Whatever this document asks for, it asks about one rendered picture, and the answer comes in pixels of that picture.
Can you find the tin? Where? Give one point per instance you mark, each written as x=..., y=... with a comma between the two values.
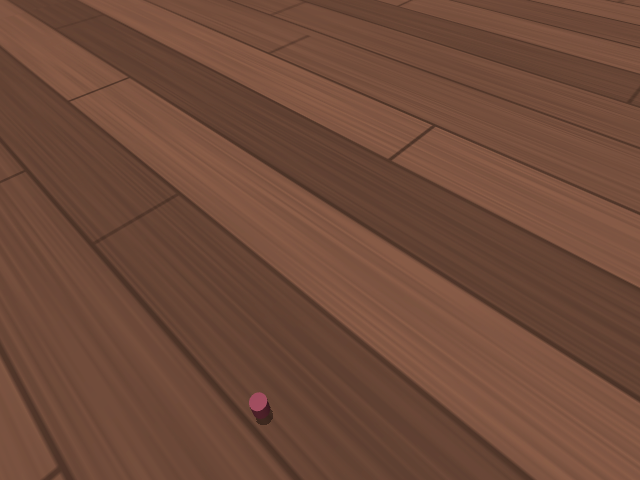
x=259, y=405

